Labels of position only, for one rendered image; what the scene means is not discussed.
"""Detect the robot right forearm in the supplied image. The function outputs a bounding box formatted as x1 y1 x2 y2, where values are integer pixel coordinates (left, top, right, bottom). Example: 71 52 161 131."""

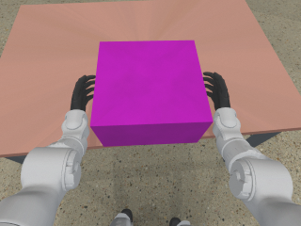
213 107 293 195

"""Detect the robot left upper arm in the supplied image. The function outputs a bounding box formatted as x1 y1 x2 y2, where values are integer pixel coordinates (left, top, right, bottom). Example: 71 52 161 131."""
0 147 82 226

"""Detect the carton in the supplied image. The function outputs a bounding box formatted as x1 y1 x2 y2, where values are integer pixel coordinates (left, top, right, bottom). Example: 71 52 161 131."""
90 40 214 147

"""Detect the left robot shin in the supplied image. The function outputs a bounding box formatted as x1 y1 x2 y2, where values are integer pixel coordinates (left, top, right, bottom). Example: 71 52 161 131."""
115 213 130 220

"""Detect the left robot hand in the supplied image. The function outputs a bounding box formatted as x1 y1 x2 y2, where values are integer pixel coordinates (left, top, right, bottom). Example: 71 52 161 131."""
70 75 96 112

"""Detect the right robot hand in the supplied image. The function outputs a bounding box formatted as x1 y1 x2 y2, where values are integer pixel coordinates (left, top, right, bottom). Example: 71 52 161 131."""
203 72 230 111

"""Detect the robot left forearm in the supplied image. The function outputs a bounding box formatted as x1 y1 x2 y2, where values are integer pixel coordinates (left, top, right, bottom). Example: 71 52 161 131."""
21 109 90 186

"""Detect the robot left foot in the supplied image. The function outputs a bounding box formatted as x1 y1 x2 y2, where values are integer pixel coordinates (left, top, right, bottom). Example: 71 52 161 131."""
121 208 133 222

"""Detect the table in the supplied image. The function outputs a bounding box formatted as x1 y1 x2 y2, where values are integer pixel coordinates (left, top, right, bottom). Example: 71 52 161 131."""
0 0 301 164

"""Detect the robot right upper arm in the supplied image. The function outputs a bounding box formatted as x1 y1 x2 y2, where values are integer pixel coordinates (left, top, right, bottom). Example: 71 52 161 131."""
229 157 301 226

